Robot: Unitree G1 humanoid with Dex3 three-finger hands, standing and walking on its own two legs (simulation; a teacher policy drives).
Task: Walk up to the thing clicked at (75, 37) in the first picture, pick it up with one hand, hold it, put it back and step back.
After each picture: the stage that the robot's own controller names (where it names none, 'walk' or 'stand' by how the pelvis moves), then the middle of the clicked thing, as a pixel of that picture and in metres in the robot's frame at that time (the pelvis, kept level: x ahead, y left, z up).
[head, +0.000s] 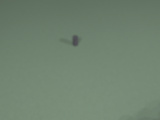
stand; (75, 40) +1.38 +0.08 -0.72
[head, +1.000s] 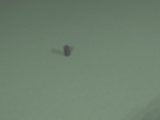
walk; (66, 50) +1.27 +0.24 -0.71
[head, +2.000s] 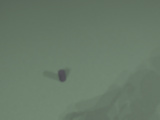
walk; (62, 75) +0.86 +0.24 -0.71
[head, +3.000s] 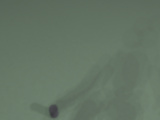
walk; (53, 111) +0.52 +0.20 -0.69
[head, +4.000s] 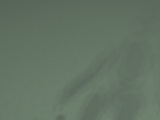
stand; out of the picture +0.38 +0.21 -0.71
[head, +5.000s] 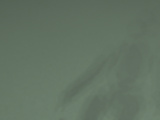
walk; out of the picture +0.38 +0.20 -0.72
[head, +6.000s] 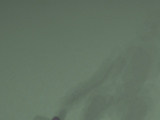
stand; out of the picture +0.45 +0.25 -0.71
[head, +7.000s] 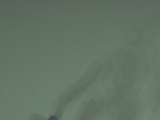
walk; out of the picture +0.46 +0.20 -0.72
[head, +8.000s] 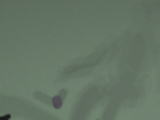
walk; (57, 102) +0.46 +0.15 -0.68
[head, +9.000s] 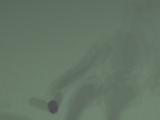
stand; (53, 107) +0.45 +0.19 -0.69
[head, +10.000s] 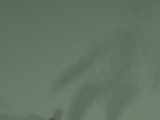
stand; out of the picture +0.35 +0.19 -0.69
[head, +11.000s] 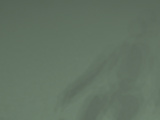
stand; out of the picture +0.37 +0.19 -0.72
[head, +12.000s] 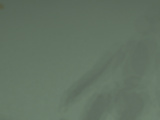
stand; out of the picture +0.36 +0.20 -0.72
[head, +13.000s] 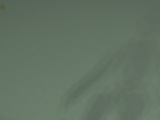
stand; out of the picture +0.35 +0.20 -0.73
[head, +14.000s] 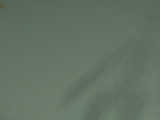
go down; out of the picture +0.35 +0.19 -0.73
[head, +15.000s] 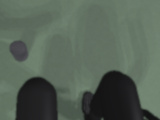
go down; (19, 51) +0.47 +0.20 -0.32
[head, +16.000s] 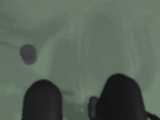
approach; (29, 55) +0.47 +0.18 -0.31
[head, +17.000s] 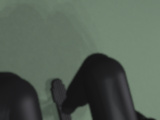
close in; out of the picture +0.47 +0.23 -0.24
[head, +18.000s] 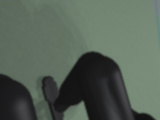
close; out of the picture +0.45 +0.24 -0.24
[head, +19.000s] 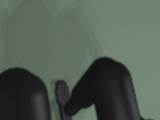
lift; out of the picture +0.42 +0.23 -0.21
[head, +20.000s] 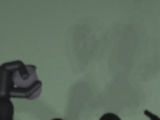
lift; (28, 83) +0.33 +0.18 -0.02
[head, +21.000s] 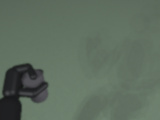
hold; (36, 86) +0.33 +0.17 +0.00
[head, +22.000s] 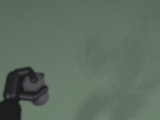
hold; (37, 90) +0.32 +0.17 -0.01
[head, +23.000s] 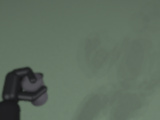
crouch; (36, 90) +0.32 +0.17 -0.01
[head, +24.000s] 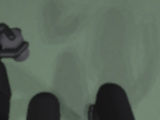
crouch; (16, 46) +0.46 +0.18 -0.09
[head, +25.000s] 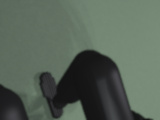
lower; out of the picture +0.47 +0.24 -0.24
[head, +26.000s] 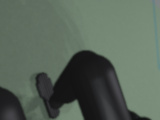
lower; out of the picture +0.47 +0.25 -0.25
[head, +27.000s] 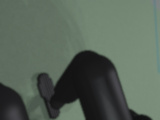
lower; out of the picture +0.47 +0.25 -0.25
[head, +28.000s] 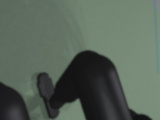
lower; out of the picture +0.47 +0.25 -0.25
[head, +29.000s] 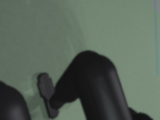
loosen; out of the picture +0.47 +0.24 -0.26
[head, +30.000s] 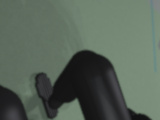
withdraw; out of the picture +0.47 +0.24 -0.26
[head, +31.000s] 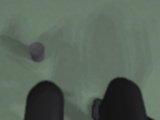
walk; (37, 53) +0.48 +0.17 -0.33
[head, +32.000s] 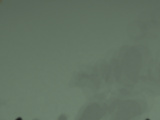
stand; out of the picture +0.38 +0.16 -0.66
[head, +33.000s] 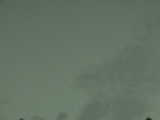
stand; out of the picture +0.40 +0.18 -0.67
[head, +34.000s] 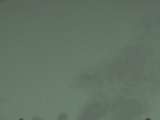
stand; out of the picture +0.39 +0.17 -0.67
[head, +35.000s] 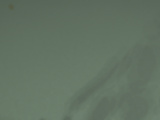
stand; out of the picture +0.40 +0.18 -0.72
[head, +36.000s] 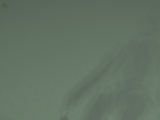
stand; out of the picture +0.38 +0.19 -0.73
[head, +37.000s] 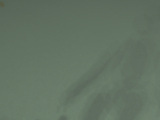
walk; out of the picture +0.38 +0.19 -0.72
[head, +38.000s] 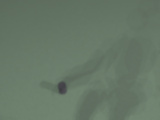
walk; (62, 88) +0.61 +0.17 -0.70
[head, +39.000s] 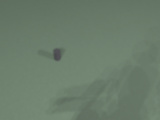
walk; (57, 54) +0.97 +0.20 -0.70
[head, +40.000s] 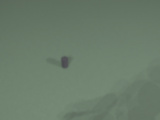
stand; (64, 62) +1.00 +0.17 -0.71
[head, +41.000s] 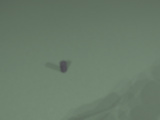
stand; (63, 66) +0.99 +0.18 -0.73
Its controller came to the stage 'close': yes
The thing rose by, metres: 0.70
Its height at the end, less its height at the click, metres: +0.00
